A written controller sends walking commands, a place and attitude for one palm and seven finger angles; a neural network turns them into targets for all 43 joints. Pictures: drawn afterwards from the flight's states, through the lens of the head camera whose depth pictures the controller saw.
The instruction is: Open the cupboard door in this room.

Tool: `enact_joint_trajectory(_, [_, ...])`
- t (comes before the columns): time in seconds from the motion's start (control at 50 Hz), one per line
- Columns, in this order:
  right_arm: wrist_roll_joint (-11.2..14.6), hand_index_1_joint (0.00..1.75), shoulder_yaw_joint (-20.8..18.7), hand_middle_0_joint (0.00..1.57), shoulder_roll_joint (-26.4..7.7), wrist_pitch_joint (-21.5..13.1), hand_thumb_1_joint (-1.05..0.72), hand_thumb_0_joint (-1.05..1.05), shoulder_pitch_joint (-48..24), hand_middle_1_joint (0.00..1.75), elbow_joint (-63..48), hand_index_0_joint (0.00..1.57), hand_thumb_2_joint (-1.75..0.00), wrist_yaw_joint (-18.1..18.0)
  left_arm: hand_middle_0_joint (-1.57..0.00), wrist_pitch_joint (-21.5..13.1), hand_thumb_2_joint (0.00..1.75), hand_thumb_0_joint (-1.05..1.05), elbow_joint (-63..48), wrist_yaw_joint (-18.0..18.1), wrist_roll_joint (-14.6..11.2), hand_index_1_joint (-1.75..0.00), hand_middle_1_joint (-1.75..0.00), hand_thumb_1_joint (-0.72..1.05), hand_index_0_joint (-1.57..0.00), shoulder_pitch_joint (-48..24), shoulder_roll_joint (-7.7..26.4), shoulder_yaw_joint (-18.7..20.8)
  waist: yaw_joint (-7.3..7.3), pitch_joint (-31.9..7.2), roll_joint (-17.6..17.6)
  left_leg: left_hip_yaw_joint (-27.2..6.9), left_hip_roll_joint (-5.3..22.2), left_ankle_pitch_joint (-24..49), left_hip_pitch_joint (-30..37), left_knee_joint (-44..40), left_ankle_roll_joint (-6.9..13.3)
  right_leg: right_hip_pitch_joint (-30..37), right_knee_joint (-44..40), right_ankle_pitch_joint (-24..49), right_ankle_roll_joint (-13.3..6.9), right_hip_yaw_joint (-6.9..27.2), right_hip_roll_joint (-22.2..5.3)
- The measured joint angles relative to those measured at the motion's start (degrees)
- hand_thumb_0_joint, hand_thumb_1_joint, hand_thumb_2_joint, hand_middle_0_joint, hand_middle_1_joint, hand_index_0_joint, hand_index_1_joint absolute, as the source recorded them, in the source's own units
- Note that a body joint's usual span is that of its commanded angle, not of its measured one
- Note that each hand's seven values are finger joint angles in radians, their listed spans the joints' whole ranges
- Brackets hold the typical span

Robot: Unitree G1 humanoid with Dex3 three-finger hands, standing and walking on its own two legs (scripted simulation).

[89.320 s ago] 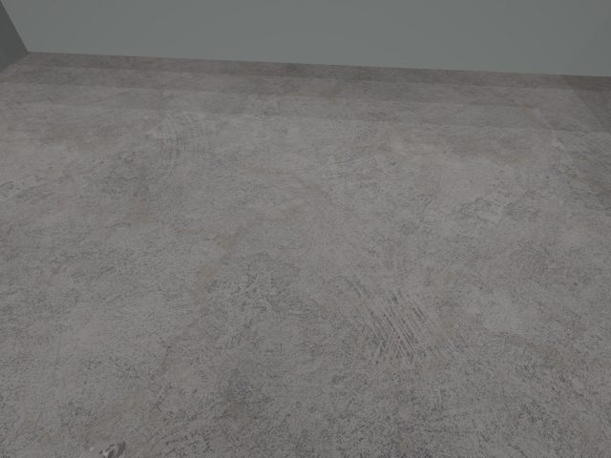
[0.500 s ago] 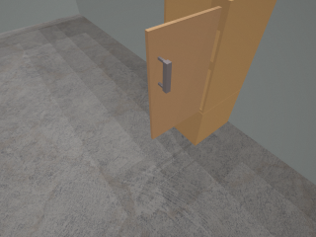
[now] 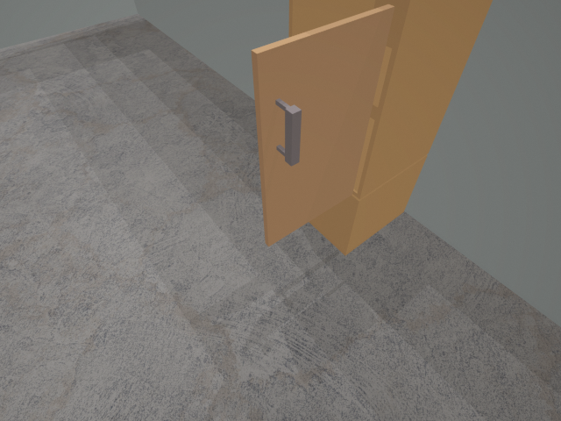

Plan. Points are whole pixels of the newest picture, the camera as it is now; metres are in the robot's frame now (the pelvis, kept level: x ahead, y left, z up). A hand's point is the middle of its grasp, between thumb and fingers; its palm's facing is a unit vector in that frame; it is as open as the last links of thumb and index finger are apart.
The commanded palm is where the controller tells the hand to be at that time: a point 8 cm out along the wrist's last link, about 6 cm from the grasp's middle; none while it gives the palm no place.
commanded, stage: look to check the result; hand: left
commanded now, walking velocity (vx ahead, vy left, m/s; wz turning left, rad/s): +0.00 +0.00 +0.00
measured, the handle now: (286, 132) +0.65 +0.03 +0.03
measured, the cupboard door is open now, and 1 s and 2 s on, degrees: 89 89 89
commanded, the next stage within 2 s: stand and wait in 0.30 s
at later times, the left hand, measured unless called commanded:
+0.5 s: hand out of the picture +0.09 +0.23 -0.16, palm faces -0.01 -0.94 -0.33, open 7.4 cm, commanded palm none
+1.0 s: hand out of the picture +0.09 +0.22 -0.16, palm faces -0.02 -0.94 -0.33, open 7.4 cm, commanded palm none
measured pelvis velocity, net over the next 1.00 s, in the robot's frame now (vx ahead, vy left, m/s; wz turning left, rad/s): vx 0.02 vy -0.02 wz -0.01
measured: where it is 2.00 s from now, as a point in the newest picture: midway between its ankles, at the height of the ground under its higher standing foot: outside the picture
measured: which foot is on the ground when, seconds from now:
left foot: down 0.00-1.00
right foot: down 0.00-1.00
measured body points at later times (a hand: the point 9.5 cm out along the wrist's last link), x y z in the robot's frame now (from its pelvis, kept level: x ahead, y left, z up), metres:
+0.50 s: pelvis +0.02 -0.01 +0.00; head +0.03 -0.02 +0.45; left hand +0.09 +0.28 -0.13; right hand +0.09 -0.30 -0.15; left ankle +0.01 +0.11 -0.75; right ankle -0.01 -0.11 -0.75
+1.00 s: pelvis +0.02 -0.02 +0.00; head +0.04 -0.02 +0.45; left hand +0.09 +0.27 -0.13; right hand +0.08 -0.30 -0.15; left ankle +0.01 +0.11 -0.75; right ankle -0.01 -0.11 -0.75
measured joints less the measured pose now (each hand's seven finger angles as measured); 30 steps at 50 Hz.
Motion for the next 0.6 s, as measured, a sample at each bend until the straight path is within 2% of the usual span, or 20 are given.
enact_joint_trajectory(0.6, [0.07,0.3,0.39,0.2,-0.02,-0.05,-0.9,0.0,-0.33,0.3,-0.23,0.2,-0.9,-0.05,-0.2,-0.43,0.9,0.0,-0.71,0.15,-0.09,-0.3,-0.3,0.9,-0.2,-1.15,-0.08,-0.25,-0.22,-0.47,0.03,-0.2,0.94,-0.83,2.15,-1.5,-1.07,2.22,-1.76,-0.72,-0.89,-0.14,1.02])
